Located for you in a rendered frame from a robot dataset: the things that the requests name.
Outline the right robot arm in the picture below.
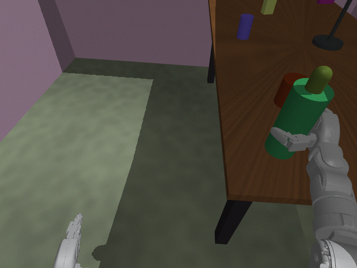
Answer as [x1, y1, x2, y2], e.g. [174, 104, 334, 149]
[306, 142, 357, 268]

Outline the desk lamp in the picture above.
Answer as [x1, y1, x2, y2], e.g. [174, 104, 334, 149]
[312, 0, 352, 51]

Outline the table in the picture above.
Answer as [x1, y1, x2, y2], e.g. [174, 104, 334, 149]
[208, 0, 357, 245]

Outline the left robot hand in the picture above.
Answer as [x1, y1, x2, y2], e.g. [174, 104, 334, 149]
[53, 213, 89, 268]

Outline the right robot hand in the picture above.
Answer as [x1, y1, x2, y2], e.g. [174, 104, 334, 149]
[270, 108, 340, 152]

